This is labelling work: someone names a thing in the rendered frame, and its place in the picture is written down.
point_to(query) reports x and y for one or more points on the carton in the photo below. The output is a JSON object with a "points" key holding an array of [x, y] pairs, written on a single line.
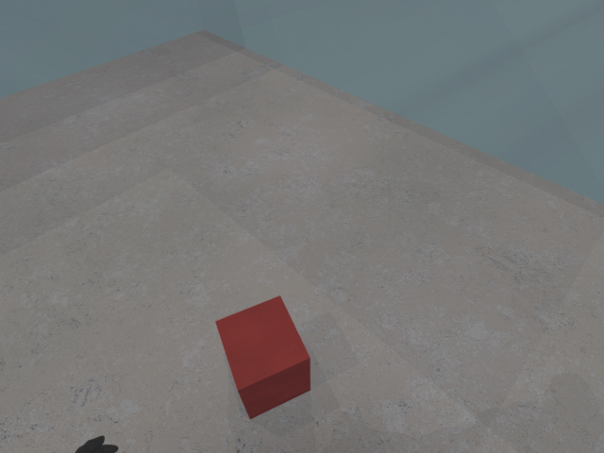
{"points": [[268, 360]]}

